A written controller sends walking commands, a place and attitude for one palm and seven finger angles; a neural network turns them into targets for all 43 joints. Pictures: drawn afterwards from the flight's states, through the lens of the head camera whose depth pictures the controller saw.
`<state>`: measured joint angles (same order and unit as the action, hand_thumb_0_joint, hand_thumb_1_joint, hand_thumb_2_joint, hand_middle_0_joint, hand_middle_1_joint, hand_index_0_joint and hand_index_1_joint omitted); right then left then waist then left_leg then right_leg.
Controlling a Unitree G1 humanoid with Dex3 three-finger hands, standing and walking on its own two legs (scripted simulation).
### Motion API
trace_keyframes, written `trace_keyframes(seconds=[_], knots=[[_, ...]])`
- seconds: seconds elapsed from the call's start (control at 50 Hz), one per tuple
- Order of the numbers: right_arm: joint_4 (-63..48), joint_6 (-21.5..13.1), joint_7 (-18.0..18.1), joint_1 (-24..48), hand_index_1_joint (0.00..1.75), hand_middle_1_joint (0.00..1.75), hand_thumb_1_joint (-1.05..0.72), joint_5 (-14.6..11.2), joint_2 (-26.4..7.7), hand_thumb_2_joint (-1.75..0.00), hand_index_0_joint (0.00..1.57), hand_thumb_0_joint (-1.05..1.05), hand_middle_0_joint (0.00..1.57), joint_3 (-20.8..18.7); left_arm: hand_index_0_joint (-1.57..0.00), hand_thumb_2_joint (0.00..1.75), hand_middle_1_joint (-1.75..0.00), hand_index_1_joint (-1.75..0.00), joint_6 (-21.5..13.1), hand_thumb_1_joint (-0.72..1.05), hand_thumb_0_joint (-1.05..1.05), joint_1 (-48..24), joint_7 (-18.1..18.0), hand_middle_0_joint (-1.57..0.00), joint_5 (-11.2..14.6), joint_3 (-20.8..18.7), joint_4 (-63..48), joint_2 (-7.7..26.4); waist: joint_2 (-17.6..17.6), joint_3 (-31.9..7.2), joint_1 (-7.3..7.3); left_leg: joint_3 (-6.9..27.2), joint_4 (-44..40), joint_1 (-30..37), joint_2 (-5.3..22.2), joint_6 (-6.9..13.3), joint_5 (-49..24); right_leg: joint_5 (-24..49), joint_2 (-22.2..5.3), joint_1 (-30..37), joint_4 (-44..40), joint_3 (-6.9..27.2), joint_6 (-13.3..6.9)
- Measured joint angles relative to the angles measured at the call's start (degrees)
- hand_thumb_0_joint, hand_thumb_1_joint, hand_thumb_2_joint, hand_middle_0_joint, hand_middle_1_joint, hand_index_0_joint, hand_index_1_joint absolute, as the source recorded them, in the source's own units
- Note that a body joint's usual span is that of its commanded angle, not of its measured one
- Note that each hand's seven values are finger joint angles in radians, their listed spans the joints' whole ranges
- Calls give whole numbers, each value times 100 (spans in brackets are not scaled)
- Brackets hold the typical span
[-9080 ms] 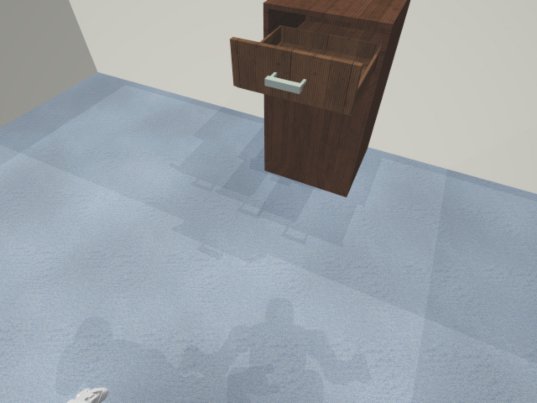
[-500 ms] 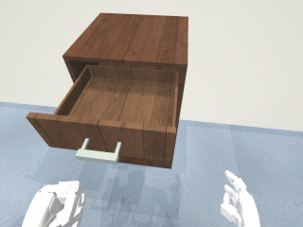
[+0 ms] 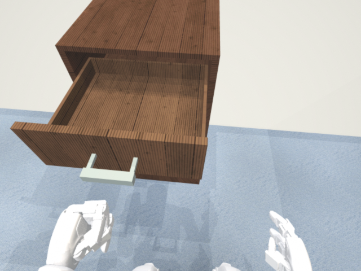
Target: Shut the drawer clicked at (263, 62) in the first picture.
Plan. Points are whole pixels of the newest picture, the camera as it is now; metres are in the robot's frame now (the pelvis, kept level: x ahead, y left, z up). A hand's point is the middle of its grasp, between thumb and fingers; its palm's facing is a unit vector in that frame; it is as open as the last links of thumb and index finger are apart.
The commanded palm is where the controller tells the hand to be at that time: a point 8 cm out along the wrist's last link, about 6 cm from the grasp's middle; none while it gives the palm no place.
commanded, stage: bring the fist close to the handle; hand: left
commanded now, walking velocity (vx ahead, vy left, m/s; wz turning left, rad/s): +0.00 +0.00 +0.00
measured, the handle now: (111, 168) +0.33 +0.18 +0.02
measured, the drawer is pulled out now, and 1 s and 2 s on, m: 0.29 0.29 0.21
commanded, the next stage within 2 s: push the drawer shut in 0.86 s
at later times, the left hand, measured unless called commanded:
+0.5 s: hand (120, 217) +0.23 +0.14 +0.02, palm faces -0.05 -1.00 -0.05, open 3.3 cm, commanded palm +0.20 +0.20 +0.02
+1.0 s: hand (121, 219) +0.22 +0.14 +0.02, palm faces -0.06 -1.00 -0.06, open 3.3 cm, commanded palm +0.20 +0.20 +0.02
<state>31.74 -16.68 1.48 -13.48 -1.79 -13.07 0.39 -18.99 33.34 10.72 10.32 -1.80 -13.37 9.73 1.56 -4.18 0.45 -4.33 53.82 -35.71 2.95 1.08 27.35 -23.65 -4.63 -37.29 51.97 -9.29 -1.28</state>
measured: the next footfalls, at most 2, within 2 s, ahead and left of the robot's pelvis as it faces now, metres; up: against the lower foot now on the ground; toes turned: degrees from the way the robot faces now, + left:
none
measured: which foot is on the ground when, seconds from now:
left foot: down 0.00-1.00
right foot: down 0.00-1.00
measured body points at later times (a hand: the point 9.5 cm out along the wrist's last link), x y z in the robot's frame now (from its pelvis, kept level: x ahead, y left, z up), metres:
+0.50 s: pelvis +0.00 -0.01 -0.03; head +0.09 -0.01 +0.41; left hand +0.22 +0.19 +0.02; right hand +0.19 -0.24 -0.11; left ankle +0.00 +0.10 -0.69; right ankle +0.03 -0.11 -0.69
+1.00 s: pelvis +0.00 -0.01 -0.03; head +0.08 -0.01 +0.41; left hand +0.22 +0.19 +0.02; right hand +0.19 -0.25 -0.11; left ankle +0.00 +0.10 -0.69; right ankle +0.03 -0.11 -0.69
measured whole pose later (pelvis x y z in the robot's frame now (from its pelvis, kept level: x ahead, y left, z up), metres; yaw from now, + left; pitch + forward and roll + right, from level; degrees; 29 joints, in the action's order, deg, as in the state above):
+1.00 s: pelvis +0.00 -0.01 -0.03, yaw +0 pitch +16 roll -1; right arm 28.5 -10.5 1.2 -12.8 -1.3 -13.5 -0.1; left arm -24.3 26.0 9.1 10.0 -1.9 -6.0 10.6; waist 1.5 -7.3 1.1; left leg -3.3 63.5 -48.0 3.7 0.4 31.5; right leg -27.9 -4.7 -49.5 61.6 -9.5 -2.2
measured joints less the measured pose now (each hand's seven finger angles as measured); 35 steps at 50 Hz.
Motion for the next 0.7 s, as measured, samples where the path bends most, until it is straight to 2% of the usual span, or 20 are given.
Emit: trace_keyframes(seconds=[0.14, 0.26, 0.36, 0.52, 0.7], knots=[[-77, 113, -31, -31, 30, 30, -90, 41, 20, -90, 21, 2, 20, -44, -140, 90, -160, -160, -192, 90, 2, -8, -190, -140, -73, 82, 78, -36, -28, -81, 19, -14, 195, -257, 4, 0, 100, -101, -16, -278, 217, 30, -1], [-156, 206, -39, 70, 30, 30, -90, 82, -19, -90, 21, 2, 20, -12, -140, 90, -160, -160, -396, 90, 2, -320, -224, -140, -152, 138, 334, -49, -28, -100, 13, 25, 524, -662, 11, -4, 217, -226, -43, -667, 538, 13, -20], [-200, 311, -34, 124, 30, 30, -90, 94, -3, -90, 21, 2, 20, -8, -140, 90, -160, -160, -397, 90, 2, -588, -186, -140, -171, 126, 538, -3, -35, -153, 16, 38, 736, -943, 33, -18, 301, -311, -42, -952, 752, 15, -42], [-198, 428, -40, 122, 30, 30, -90, 91, -21, -90, 21, 2, 20, -10, -140, 90, -160, -160, -447, 90, 2, -1008, -159, -140, -52, -69, 896, 27, -19, -234, 49, 90, 982, -1279, 65, -47, 398, -411, -33, -1268, 978, -18, -77], [-244, 587, -33, 24, 30, 30, -90, 44, -26, -90, 21, 2, 20, -47, -140, 90, -160, -160, -317, 90, 2, -913, -149, -140, -16, -36, 764, 66, 35, -287, 87, 67, 880, -1184, 72, -54, 389, -402, -10, -1195, 893, 5, -73]])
